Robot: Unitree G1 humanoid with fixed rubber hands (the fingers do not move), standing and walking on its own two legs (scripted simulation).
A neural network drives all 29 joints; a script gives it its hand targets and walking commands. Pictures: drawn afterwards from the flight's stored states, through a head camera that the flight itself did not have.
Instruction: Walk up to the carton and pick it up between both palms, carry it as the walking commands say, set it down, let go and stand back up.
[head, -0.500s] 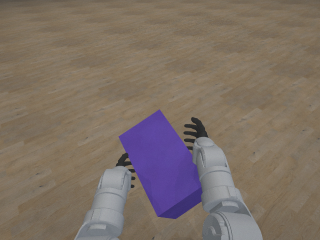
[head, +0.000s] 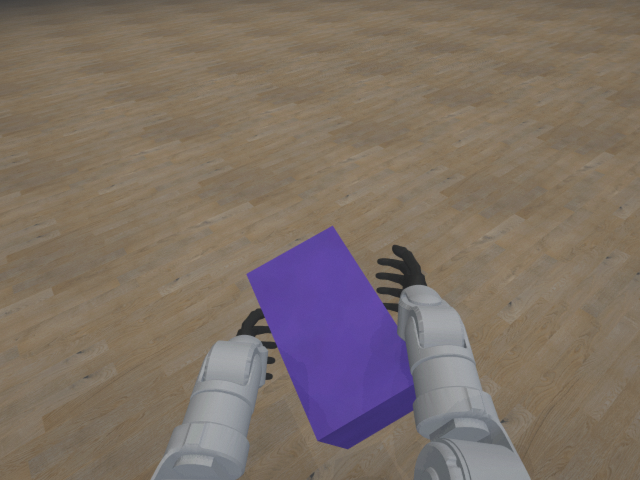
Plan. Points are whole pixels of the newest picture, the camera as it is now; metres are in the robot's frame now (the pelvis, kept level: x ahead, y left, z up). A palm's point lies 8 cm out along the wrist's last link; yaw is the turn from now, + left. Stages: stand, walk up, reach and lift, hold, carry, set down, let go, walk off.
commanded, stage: hold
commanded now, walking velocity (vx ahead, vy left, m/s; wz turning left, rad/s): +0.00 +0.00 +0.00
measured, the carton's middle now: (340, 339) +0.34 -0.04 -0.05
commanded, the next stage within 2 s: carry in 0.48 s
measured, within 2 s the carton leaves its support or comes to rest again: neither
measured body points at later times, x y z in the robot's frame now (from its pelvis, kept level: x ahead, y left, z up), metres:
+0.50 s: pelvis +0.01 -0.01 +0.00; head -0.05 -0.02 +0.45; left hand +0.30 +0.10 +0.01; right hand +0.35 -0.12 +0.08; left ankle +0.03 +0.11 -0.74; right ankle +0.06 -0.13 -0.74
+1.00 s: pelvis +0.11 -0.05 +0.00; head +0.18 -0.09 +0.44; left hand +0.45 -0.02 +0.04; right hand +0.43 -0.25 +0.08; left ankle +0.06 +0.10 -0.70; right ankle +0.11 -0.14 -0.74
